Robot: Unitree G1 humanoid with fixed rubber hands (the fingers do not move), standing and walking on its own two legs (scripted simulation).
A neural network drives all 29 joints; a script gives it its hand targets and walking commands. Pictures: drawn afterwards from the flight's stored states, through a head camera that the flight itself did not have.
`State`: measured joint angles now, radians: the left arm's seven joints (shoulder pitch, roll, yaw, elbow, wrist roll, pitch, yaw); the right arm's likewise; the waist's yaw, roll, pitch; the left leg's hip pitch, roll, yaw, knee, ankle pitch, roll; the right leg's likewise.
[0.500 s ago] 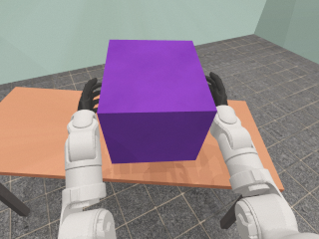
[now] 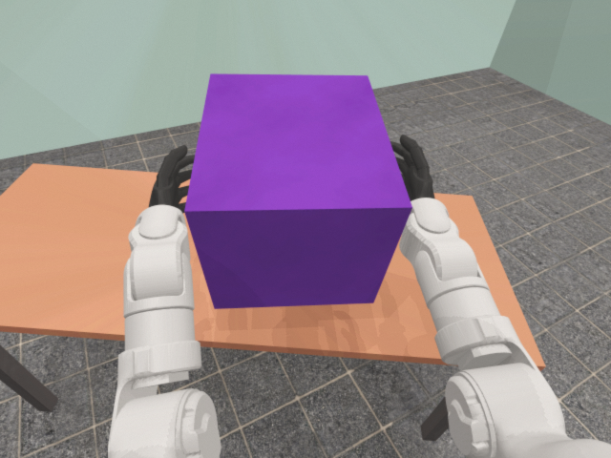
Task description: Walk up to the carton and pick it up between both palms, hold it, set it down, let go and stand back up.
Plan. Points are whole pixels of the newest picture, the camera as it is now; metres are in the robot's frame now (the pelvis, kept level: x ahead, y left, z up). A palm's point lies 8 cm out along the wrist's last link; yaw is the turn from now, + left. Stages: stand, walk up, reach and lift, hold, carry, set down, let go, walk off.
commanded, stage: hold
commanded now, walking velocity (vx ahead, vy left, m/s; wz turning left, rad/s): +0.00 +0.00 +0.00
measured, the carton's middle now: (292, 189) +0.42 +0.01 +0.15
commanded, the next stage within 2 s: set down in 0.58 s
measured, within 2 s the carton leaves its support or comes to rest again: neither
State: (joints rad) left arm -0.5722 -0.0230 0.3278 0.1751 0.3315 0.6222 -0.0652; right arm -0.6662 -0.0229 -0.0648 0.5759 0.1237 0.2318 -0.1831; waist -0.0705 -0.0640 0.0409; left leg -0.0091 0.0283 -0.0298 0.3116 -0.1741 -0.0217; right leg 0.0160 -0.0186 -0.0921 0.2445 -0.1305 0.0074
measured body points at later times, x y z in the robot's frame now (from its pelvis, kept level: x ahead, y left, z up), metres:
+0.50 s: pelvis +0.00 +0.00 +0.00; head -0.03 +0.03 +0.45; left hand +0.37 +0.17 +0.17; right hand +0.37 -0.15 +0.18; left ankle +0.01 +0.13 -0.75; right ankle +0.01 -0.12 -0.75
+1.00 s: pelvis -0.01 +0.00 +0.00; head -0.05 +0.01 +0.45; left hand +0.37 +0.17 +0.17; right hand +0.37 -0.15 +0.18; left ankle +0.01 +0.13 -0.75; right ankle +0.01 -0.12 -0.75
